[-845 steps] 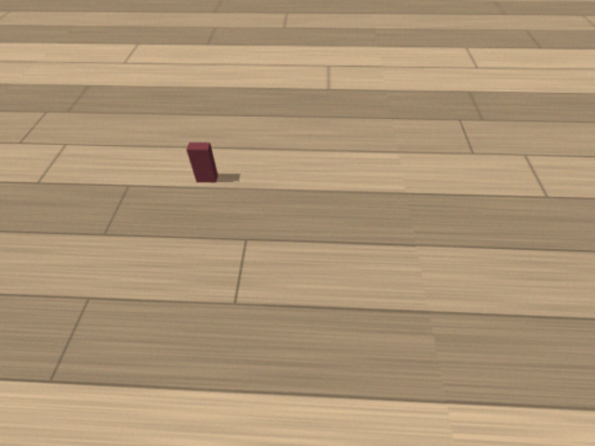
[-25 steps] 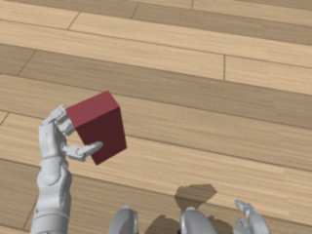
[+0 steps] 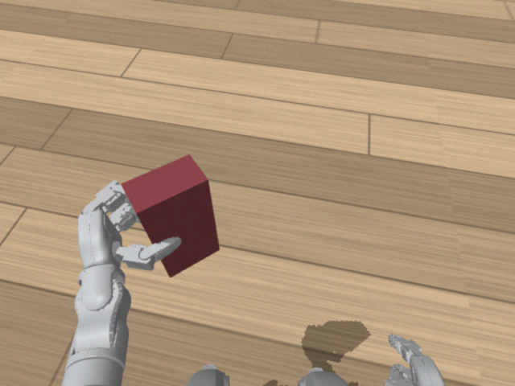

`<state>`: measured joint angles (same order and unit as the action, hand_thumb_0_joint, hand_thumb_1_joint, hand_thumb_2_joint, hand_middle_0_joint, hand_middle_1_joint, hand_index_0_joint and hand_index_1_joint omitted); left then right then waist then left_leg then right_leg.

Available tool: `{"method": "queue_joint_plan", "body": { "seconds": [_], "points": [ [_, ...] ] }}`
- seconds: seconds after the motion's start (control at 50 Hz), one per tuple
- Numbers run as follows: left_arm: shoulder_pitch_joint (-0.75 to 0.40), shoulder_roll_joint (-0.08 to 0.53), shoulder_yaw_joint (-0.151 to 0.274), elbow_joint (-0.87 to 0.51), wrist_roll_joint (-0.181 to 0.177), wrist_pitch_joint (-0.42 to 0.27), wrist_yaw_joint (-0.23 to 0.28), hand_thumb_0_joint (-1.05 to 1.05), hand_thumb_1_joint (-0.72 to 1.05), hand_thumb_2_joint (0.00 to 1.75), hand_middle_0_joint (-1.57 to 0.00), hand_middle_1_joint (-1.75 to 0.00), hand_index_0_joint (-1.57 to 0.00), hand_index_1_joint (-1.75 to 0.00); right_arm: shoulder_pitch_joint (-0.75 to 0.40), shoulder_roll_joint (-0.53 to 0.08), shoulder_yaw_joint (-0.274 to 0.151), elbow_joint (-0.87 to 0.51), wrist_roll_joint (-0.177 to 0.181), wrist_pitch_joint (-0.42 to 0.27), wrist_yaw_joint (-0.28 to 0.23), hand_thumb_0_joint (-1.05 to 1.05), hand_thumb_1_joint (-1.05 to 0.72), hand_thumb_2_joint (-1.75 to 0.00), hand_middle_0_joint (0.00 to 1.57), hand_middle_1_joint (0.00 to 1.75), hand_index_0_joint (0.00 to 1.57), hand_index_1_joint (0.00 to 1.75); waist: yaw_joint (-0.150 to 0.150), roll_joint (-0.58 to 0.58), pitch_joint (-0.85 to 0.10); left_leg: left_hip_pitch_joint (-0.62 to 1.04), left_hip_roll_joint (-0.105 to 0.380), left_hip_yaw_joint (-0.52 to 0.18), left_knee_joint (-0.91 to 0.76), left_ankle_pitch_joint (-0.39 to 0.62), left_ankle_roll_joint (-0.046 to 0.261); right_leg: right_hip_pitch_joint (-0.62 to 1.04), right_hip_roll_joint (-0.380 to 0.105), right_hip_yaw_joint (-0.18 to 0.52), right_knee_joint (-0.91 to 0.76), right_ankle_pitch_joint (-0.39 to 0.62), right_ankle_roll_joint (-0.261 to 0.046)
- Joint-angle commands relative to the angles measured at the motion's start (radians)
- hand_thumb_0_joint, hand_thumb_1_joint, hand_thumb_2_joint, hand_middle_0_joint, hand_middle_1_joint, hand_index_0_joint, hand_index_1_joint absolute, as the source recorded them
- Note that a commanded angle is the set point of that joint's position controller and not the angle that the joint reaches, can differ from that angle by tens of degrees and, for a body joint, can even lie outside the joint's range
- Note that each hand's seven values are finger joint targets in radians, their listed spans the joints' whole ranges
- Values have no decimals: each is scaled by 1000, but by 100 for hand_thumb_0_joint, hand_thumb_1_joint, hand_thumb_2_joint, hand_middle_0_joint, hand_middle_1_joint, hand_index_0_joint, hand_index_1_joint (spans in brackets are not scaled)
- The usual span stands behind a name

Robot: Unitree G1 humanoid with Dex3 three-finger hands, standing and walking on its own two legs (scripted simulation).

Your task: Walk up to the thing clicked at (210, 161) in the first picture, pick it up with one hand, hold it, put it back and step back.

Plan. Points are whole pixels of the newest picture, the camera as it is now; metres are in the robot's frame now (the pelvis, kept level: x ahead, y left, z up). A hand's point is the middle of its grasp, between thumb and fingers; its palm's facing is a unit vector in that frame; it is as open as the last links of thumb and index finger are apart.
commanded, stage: hold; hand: left
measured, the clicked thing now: (178, 222) +0.36 +0.13 +0.03
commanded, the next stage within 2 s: crouch in 0.58 s
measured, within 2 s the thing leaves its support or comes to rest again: neither
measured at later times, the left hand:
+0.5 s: hand (143, 223) +0.34 +0.17 +0.07, palm faces +0.22 -0.97 -0.01, open 9.5 cm
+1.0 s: hand (149, 241) +0.33 +0.18 +0.02, palm faces +0.25 -0.97 +0.00, open 9.6 cm
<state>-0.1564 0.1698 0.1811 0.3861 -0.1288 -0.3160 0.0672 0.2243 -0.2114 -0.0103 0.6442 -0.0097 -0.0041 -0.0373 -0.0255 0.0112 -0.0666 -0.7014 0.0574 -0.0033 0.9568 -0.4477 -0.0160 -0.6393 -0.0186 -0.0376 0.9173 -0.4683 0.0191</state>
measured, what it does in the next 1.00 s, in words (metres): stands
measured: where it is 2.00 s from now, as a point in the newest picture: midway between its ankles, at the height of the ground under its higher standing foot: outside the picture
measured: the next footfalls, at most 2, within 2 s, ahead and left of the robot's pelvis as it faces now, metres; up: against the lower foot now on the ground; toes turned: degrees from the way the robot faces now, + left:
none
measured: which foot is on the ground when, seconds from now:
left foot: down 0.00-1.00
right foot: down 0.00-1.00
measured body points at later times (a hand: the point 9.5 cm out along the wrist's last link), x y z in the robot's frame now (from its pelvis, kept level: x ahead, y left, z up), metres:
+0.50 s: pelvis +0.00 +0.00 +0.01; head +0.05 +0.00 +0.46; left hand +0.32 +0.23 +0.07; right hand +0.13 -0.24 -0.10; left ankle +0.01 +0.13 -0.69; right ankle -0.01 -0.13 -0.69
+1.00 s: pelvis -0.01 -0.01 +0.00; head +0.06 +0.01 +0.44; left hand +0.32 +0.23 +0.02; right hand +0.13 -0.25 -0.11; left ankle +0.01 +0.13 -0.69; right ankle -0.01 -0.13 -0.69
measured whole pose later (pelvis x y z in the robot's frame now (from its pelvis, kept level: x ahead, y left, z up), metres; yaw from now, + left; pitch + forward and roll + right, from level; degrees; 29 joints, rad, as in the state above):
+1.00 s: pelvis -0.01 -0.01 +0.00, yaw +0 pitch +11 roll -1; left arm -0.19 0.15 0.21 0.55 -0.12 -0.43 0.06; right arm 0.19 -0.21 -0.03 0.66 -0.03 -0.02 0.00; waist -0.03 -0.01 -0.05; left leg -0.73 0.05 0.00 0.95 -0.42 -0.02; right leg -0.68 -0.02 -0.03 0.93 -0.45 0.01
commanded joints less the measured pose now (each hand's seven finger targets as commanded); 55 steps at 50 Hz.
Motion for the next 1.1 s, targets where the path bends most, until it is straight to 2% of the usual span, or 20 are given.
{"method": "queue_joint_plan", "body": {
  "seconds": [0.0, 0.08, 0.1, 0.18, 0.2, 0.24, 0.3, 0.34, 0.5, 0.54, 0.66, 0.68, 0.76, 0.8, 0.84, 0.88, 0.9, 0.92, 1.04, 1.08],
  "points": [
    [-242, 123, 34, -216, -6, -70, 4, 0, 10, 112, -117, -130, -120, -129, -5, -135, -51, -113, 1, -35, -6, 0, -91, -89, 20, 30, 20, 30, -2, 1, -299, 220, -30, -4, -137, 298, 16, 136, 31, -7, -132, 348, -18],
    [-259, 126, 33, -248, -6, -74, 4, 0, 8, 112, -117, -130, -120, -129, -5, -135, -50, -112, 0, -31, -4, 0, -91, -90, 20, 30, 20, 30, 0, 28, -302, 251, -32, -1, -149, 330, 14, 155, 32, -6, -139, 370, -20],
    [-247, 105, 8, -236, -5, -72, 0, 0, 8, 111, -118, -131, -120, -129, -8, -133, -49, -111, 1, -31, -3, 0, -92, -90, 20, 30, 20, 30, -5, 23, -300, 264, -30, -2, -151, 340, 14, 154, 32, -9, -140, 375, -19],
    [-217, 112, 31, -221, -6, -70, 6, 0, 6, 111, -119, -132, -122, -130, -2, -135, -53, -112, 0, -26, -2, 0, -92, -90, 20, 30, 20, 30, 4, 4, -294, 257, -31, -1, -161, 343, 15, 180, 33, -9, -154, 382, -18],
    [-213, 90, 12, -215, -9, -69, 4, 0, 6, 112, -118, -132, -121, -131, -4, -134, -51, -113, 0, -27, -1, 0, -92, -90, 20, 30, 20, 30, -4, -5, -285, 264, -31, 2, -160, 349, 16, 177, 33, -7, -156, 393, -16],
    [-270, 123, 27, -263, -5, -75, 6, 0, 6, 113, -118, -133, -121, -132, -8, -130, -50, -109, 0, -27, 0, 0, -92, -90, 20, 30, 20, 30, 1, 24, -300, 273, -33, 6, -159, 361, 16, 183, 31, -2, -160, 407, -16],
    [-230, 94, 6, -239, -3, -71, 6, 0, 4, 113, -119, -133, -122, -132, -15, -132, -51, -113, 1, -28, 1, 0, -92, -90, 20, 30, 20, 30, 0, 3, -286, 275, -33, 7, -171, 339, 17, 185, 30, -4, -170, 390, -15],
    [-231, 114, 31, -252, -6, -74, 8, 0, 2, 112, -119, -133, -122, -132, -12, -130, -52, -111, 0, -26, 0, 0, -92, -90, 20, 30, 20, 30, 3, -2, -299, 279, -33, 5, -173, 350, 18, 208, 31, -4, -172, 399, -14],
    [-223, 79, -10, -276, -2, -69, 11, 0, 2, 112, -120, -134, -123, -133, -27, -129, -50, -121, 2, -29, 4, 0, -92, -90, 20, 30, 20, 30, 0, 6, -263, 292, -33, 2, -205, 298, 11, 201, 33, -9, -191, 343, -19],
    [-218, 100, 9, -285, -4, -67, 9, 0, 1, 112, -120, -134, -123, -133, -31, -130, -51, -119, 5, -33, 5, 0, -92, -90, 20, 30, 20, 30, 8, 13, -265, 299, -34, 3, -207, 310, 11, 208, 32, -8, -190, 352, -18],
    [-208, 77, -9, -282, -4, -61, 6, 0, 7, 120, -127, -140, -129, -139, -47, -126, -47, -124, 5, -34, 2, 0, -90, -90, 20, 30, 20, 30, 2, -4, -229, 290, -37, 9, -219, 269, 14, 208, 29, -5, -211, 325, -15],
    [-217, 98, 12, -290, -4, -58, 8, 0, 5, 118, -125, -133, -127, -133, -40, -128, -50, -121, 6, -34, 0, 0, -90, -90, 20, 30, 20, 30, 9, -4, -250, 298, -37, 9, -220, 284, 15, 220, 28, -6, -215, 337, -15],
    [-191, 70, 11, -196, -6, -62, 7, 0, 2, 121, -131, -141, -134, -140, -37, -127, -52, -111, 3, -35, 4, 0, -91, -90, 20, 30, 20, 30, -7, -55, -196, 250, -36, 9, -205, 271, 22, 188, 26, -2, -209, 340, -9],
    [-220, 97, 32, -160, 0, -77, 0, 0, 1, 123, -132, -144, -136, -142, -41, -128, -54, -102, 0, -37, 6, 0, -91, -90, 20, 30, 20, 30, -9, -20, -178, 224, -39, 14, -190, 248, 22, 149, 21, 5, -199, 320, -12],
    [-219, 65, 15, -114, 4, -100, -3, 0, -1, 123, -132, -145, -136, -142, -40, -130, -59, -97, -4, -41, 13, 0, -90, -90, 20, 30, 20, 30, -13, -42, -171, 198, -35, 6, -180, 221, 21, 113, 22, 0, -175, 288, -16],
    [-239, 67, 37, -65, -2, -136, -5, 0, -1, 123, -131, -145, -136, -143, -43, -129, -59, -93, -7, -45, 20, 0, -90, -90, 20, 30, 20, 30, -12, -48, -164, 145, -37, 5, -154, 174, 22, 76, 19, 4, -154, 243, -18],
    [-244, 105, 79, -26, 0, -158, -5, 0, -1, 124, -132, -146, -136, -143, -43, -133, -63, -85, -10, -47, 24, 0, -90, -90, 20, 30, 20, 30, -10, -50, -174, 117, -38, 4, -134, 158, 25, 50, 15, 9, -136, 230, -17],
    [-255, 88, 54, -19, 5, -181, -9, 0, -1, 124, -132, -146, -137, -144, -37, -135, -65, -82, -13, -48, 28, 0, -90, -90, 20, 30, 20, 30, -14, -45, -208, 112, -37, 6, -112, 168, 24, 39, 14, 14, -113, 240, -19],
    [-377, 129, 95, 149, 6, -342, -34, 0, -3, 124, -134, -148, -138, -146, -13, -150, -68, -67, -34, -57, 57, 0, -91, -90, 20, 30, 20, 30, -42, -30, -350, -70, -40, -11, 124, 192, 34, -187, 18, 23, 101, 248, -23],
    [-408, 145, 117, 187, 0, -396, -39, 0, -3, 124, -134, -148, -138, -146, -14, -156, -66, -63, -40, -58, 67, 0, -91, -90, 20, 30, 20, 30, -30, 17, -403, -140, -40, -20, 201, 158, 30, -288, 18, 26, 181, 195, -30]
  ]
}}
